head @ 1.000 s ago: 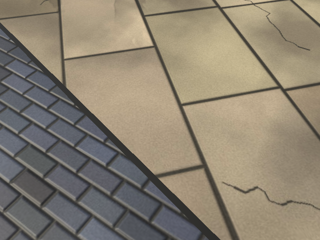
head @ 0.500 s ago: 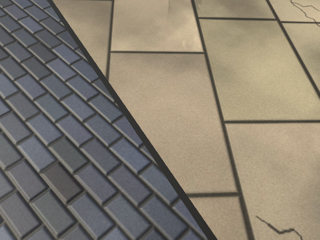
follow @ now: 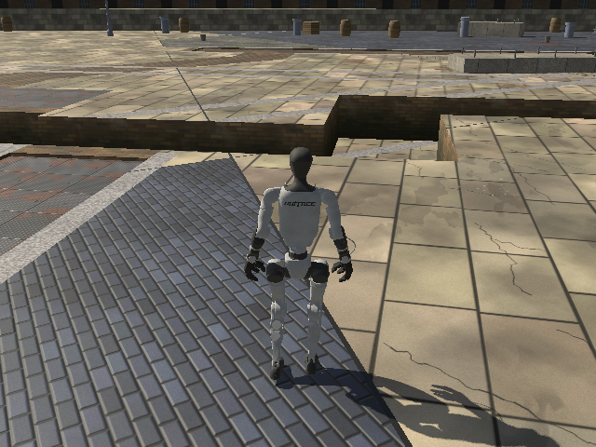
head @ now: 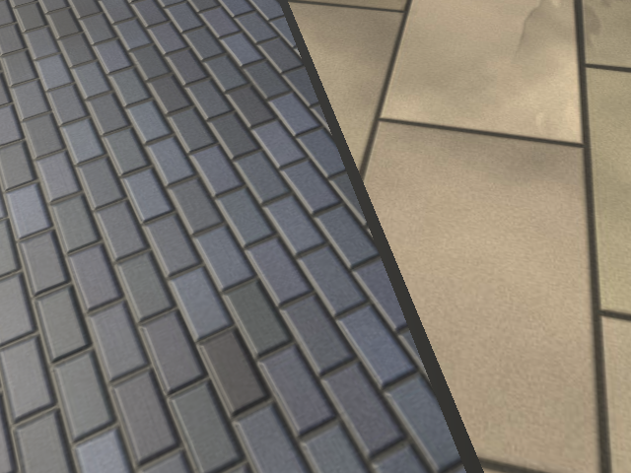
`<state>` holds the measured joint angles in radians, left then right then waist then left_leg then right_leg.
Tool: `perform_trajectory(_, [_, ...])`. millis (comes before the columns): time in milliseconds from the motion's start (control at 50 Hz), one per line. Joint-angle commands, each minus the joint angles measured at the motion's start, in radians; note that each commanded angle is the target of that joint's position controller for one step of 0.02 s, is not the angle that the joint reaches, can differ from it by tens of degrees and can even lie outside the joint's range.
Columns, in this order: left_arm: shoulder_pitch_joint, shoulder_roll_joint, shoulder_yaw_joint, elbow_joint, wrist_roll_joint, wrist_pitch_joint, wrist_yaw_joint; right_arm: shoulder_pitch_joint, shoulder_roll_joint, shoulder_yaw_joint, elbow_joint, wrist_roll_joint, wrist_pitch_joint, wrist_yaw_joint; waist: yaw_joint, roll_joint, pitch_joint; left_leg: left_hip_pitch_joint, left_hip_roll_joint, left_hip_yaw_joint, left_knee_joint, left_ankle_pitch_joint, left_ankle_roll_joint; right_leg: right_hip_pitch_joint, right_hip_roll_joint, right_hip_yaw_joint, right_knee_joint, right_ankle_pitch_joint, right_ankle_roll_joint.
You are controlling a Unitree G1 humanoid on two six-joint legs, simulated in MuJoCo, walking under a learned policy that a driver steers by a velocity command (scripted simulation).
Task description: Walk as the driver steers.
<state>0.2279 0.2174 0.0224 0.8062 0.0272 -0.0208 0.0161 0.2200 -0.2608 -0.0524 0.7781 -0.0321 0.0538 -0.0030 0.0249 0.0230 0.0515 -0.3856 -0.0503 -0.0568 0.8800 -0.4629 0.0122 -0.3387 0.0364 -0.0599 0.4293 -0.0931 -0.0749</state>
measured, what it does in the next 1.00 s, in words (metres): steps on the spot, turning right: left foot, then right foot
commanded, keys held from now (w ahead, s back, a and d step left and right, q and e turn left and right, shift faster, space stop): e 0.66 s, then q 0.10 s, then w+q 0.24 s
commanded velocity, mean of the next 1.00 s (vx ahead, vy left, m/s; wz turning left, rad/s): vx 0.05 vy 0.00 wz -0.27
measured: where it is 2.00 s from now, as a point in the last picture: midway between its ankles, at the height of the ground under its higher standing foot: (389, 459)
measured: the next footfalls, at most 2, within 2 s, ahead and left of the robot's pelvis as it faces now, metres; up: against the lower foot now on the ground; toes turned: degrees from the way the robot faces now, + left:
left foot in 0.12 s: +0.05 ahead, +0.10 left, +0.00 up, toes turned -6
right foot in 0.50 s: +0.01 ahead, -0.11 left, +0.00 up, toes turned -18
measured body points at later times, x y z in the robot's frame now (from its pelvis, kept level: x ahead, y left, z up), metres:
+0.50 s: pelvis +0.00 -0.02 -0.01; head +0.03 -0.04 +0.44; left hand +0.20 +0.20 -0.12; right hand +0.02 -0.30 -0.14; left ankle +0.01 +0.10 -0.74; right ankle -0.03 -0.10 -0.74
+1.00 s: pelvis +0.04 -0.04 +0.01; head +0.05 -0.03 +0.46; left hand +0.18 +0.19 -0.12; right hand +0.05 -0.32 -0.11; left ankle +0.07 +0.06 -0.71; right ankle -0.03 -0.10 -0.74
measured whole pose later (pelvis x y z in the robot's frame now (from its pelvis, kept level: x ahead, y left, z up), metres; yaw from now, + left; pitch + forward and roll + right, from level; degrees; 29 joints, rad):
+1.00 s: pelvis +0.04 -0.04 +0.01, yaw -19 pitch +0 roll +0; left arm 0.33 0.25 0.04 0.81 0.03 -0.02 0.01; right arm 0.25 -0.25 -0.04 0.82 -0.03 0.01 0.03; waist 0.02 -0.02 -0.01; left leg -0.31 -0.02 0.02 0.67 -0.40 0.07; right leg -0.09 0.07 0.00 0.32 -0.24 -0.08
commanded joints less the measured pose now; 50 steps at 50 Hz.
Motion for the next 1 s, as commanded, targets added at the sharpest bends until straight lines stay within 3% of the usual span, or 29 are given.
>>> perform_trajectory(20, [-0.012,0.156,0.038,-0.045,-0.001,0.007,-0.018,0.118,-0.045,0.003,-0.007,0.008,0.008,-0.013,-0.038,-0.180,-0.079,0.125,-0.024,0.058,-0.158,0.018,0.012,0.001,-0.206,0.311,-0.206,-0.158,-0.141])
perform_trajectory(60, [-0.008,0.182,0.052,-0.045,-0.011,0.029,-0.022,0.129,-0.051,0.005,-0.002,0.015,-0.004,-0.019,-0.054,-0.152,-0.066,0.195,-0.033,0.071,-0.283,0.088,0.032,-0.039,-0.206,0.351,-0.211,-0.235,-0.125])
perform_trajectory(100, [-0.004,0.170,0.055,-0.045,-0.024,0.042,-0.017,0.159,-0.060,0.004,0.005,0.009,-0.027,-0.030,-0.077,-0.127,-0.048,0.324,-0.021,0.050,-0.472,0.162,0.067,-0.136,-0.164,0.353,-0.195,-0.314,-0.054])
perform_trajectory(120, [-0.002,0.134,0.048,-0.058,-0.030,0.038,-0.017,0.175,-0.111,-0.003,-0.006,-0.004,-0.040,-0.040,-0.079,-0.038,-0.057,0.382,0.115,-0.081,-0.573,0.080,0.097,-0.205,-0.117,0.309,-0.115,-0.356,0.003])
perform_trajectory(140, [-0.040,0.077,0.039,-0.096,-0.049,0.032,-0.018,0.144,-0.193,-0.026,-0.018,-0.004,-0.042,-0.048,-0.073,0.180,-0.033,0.328,0.306,-0.312,-0.685,-0.080,0.177,-0.298,0.026,0.135,0.089,-0.365,0.050])
perform_trajectory(160, [-0.044,0.121,0.053,-0.086,-0.018,0.032,-0.013,0.062,-0.174,-0.028,-0.031,-0.005,-0.044,-0.049,-0.072,0.202,0.033,0.155,0.428,-0.362,-0.729,0.034,0.248,-0.255,0.044,0.061,0.347,-0.408,0.051])
perform_trajectory(180, [-0.002,0.145,0.069,-0.061,-0.005,0.037,-0.015,0.019,-0.106,-0.007,-0.045,-0.005,-0.054,-0.053,-0.030,0.097,0.024,0.113,0.384,-0.280,-0.693,0.233,0.254,-0.197,0.025,0.100,0.511,-0.388,0.048])
perform_trajectory(200, [0.066,0.131,0.073,-0.032,-0.005,0.044,-0.017,-0.024,-0.076,0.003,-0.050,-0.002,-0.060,-0.056,0.014,0.060,0.003,0.112,0.335,-0.181,-0.656,0.407,0.232,-0.174,0.027,0.101,0.606,-0.359,0.052])
perform_trajectory(240, [0.117,0.122,0.075,-0.013,0.004,0.055,-0.019,-0.046,-0.068,0.007,-0.056,0.006,-0.070,-0.061,0.034,0.065,-0.042,0.214,0.284,-0.062,-0.593,0.641,0.204,-0.207,0.013,0.085,0.680,-0.324,0.069])
perform_trajectory(300, [0.045,0.095,0.065,-0.045,-0.002,0.067,-0.031,0.027,-0.079,-0.001,-0.035,0.007,-0.064,-0.057,-0.023,0.088,-0.059,0.341,0.287,-0.007,-0.540,0.756,0.207,-0.247,-0.011,0.053,0.582,-0.323,0.102])
perform_trajectory(360, [-0.023,0.076,0.051,-0.092,-0.011,0.080,-0.048,0.063,-0.118,-0.017,-0.017,0.003,-0.057,-0.048,-0.061,0.129,-0.062,0.348,0.309,0.018,-0.506,0.739,0.204,-0.168,-0.024,0.021,0.418,-0.360,0.095])
perform_trajectory(420, [-0.031,0.092,0.051,-0.121,-0.022,0.080,-0.051,0.057,-0.156,-0.033,-0.011,0.001,-0.053,-0.032,-0.064,0.151,-0.075,0.318,0.328,0.031,-0.459,0.751,0.191,-0.068,-0.008,-0.025,0.295,-0.368,0.068])
perform_trajectory(460, [0.001,0.089,0.051,-0.124,-0.020,0.069,-0.048,0.034,-0.168,-0.040,-0.008,0.010,-0.051,-0.028,-0.030,0.128,-0.084,0.280,0.318,0.064,-0.382,0.697,0.152,0.029,0.008,-0.047,0.132,-0.263,0.046])
perform_trajectory(480, [0.026,0.099,0.053,-0.120,-0.011,0.056,-0.042,0.048,-0.166,-0.043,0.002,0.012,-0.050,-0.027,-0.008,0.078,-0.096,0.223,0.292,0.104,-0.303,0.585,0.100,0.124,0.014,-0.019,-0.001,-0.131,0.033])
perform_trajectory(500, [0.077,0.179,0.073,-0.116,0.005,0.039,-0.034,0.076,-0.132,-0.037,-0.005,0.007,-0.048,-0.024,0.007,-0.098,-0.131,0.066,0.228,0.176,-0.097,0.334,0.032,0.281,-0.127,0.200,-0.097,-0.014,0.000])
perform_trajectory(520, [0.119,0.346,0.111,-0.129,-0.005,0.031,-0.031,0.016,-0.040,-0.008,-0.087,0.011,-0.043,-0.027,0.018,-0.361,-0.103,-0.231,0.031,0.207,0.081,-0.177,-0.036,0.346,-0.417,0.593,-0.103,0.453,-0.167])
perform_trajectory(540, [0.219,0.308,0.111,-0.099,-0.023,0.032,-0.025,-0.047,-0.082,-0.011,-0.088,0.001,-0.030,-0.035,0.081,-0.213,-0.141,-0.237,0.058,0.059,0.228,-0.213,-0.031,0.353,-0.426,0.570,-0.088,0.485,-0.259])
perform_trajectory(560, [0.166,0.255,0.095,-0.102,-0.023,0.038,-0.018,-0.050,-0.089,-0.015,-0.082,0.014,-0.027,-0.029,0.042,-0.152,-0.088,-0.253,0.074,0.033,0.273,-0.135,-0.028,0.306,-0.371,0.488,-0.085,0.414,-0.253])
perform_trajectory(580, [0.075,0.215,0.082,-0.118,-0.021,0.048,-0.013,-0.047,-0.095,-0.016,-0.070,0.023,-0.032,-0.022,0.002,-0.107,-0.042,-0.245,0.093,0.016,0.239,-0.036,-0.026,0.252,-0.297,0.417,-0.101,0.324,-0.206])
perform_trajectory(620, [-0.015,0.181,0.071,-0.149,-0.027,0.053,-0.008,-0.012,-0.116,-0.023,-0.054,0.003,-0.033,-0.014,-0.035,-0.130,-0.060,-0.202,0.083,0.028,0.208,0.070,-0.035,0.235,-0.208,0.342,-0.104,0.352,-0.157])
perform_trajectory(640, [-0.001,0.184,0.071,-0.149,-0.028,0.051,-0.011,0.004,-0.113,-0.023,-0.048,-0.001,-0.029,-0.009,-0.035,-0.120,-0.086,-0.182,0.069,0.033,0.213,0.089,-0.040,0.239,-0.199,0.333,-0.096,0.391,-0.152])
perform_trajectory(680, [0.020,0.191,0.073,-0.143,-0.027,0.042,-0.014,0.027,-0.098,-0.019,-0.041,0.008,-0.021,-0.006,-0.037,-0.095,-0.111,-0.177,0.064,0.037,0.186,0.111,-0.049,0.263,-0.200,0.322,-0.096,0.395,-0.154])
perform_trajectory(740, [0.039,0.152,0.054,-0.129,-0.014,0.031,-0.007,0.014,-0.076,-0.009,-0.031,0.012,-0.009,-0.009,-0.018,-0.121,-0.099,-0.129,0.074,0.047,0.068,0.126,-0.048,0.252,-0.202,0.301,-0.122,0.333,-0.148])
perform_trajectory(760, [0.041,0.136,0.044,-0.122,-0.008,0.028,-0.004,0.006,-0.067,-0.004,-0.027,0.011,-0.006,-0.008,-0.013,-0.126,-0.093,-0.091,0.078,0.046,0.015,0.130,-0.043,0.234,-0.201,0.291,-0.132,0.293,-0.142])
perform_trajectory(780, [0.066,0.134,0.041,-0.107,-0.004,0.026,-0.003,0.003,-0.062,0.000,-0.023,0.006,-0.007,-0.003,0.001,-0.134,-0.101,-0.055,0.075,0.057,-0.031,0.129,-0.037,0.225,-0.199,0.296,-0.166,0.124,-0.141])
perform_trajectory(820, [0.107,0.173,0.049,-0.080,0.007,0.028,-0.006,-0.035,-0.080,-0.001,-0.027,-0.001,-0.013,0.010,0.034,-0.165,-0.045,-0.065,0.062,0.076,-0.075,0.108,-0.018,0.204,-0.214,0.352,-0.244,-0.274,-0.156])
perform_trajectory(860, [0.115,0.196,0.054,-0.068,0.010,0.023,-0.009,-0.073,-0.095,-0.004,-0.038,0.001,-0.024,0.023,0.042,-0.145,0.017,-0.102,0.060,0.066,-0.114,0.090,0.003,0.205,-0.253,0.404,-0.287,-0.430,-0.170])
perform_trajectory(920, [0.125,0.206,0.057,-0.049,0.007,-0.001,-0.003,-0.084,-0.083,0.000,-0.040,0.003,-0.048,0.033,0.039,-0.091,0.042,-0.115,0.055,0.052,-0.163,0.059,0.038,0.248,-0.293,0.411,-0.297,-0.442,-0.182])
perform_trajectory(1000, [0.107,0.209,0.062,-0.032,0.001,-0.026,-0.005,-0.071,-0.072,0.001,-0.046,0.012,-0.070,0.039,0.014,-0.084,0.045,-0.019,0.045,0.080,-0.285,0.061,0.081,0.236,-0.296,0.342,-0.278,-0.388,-0.170])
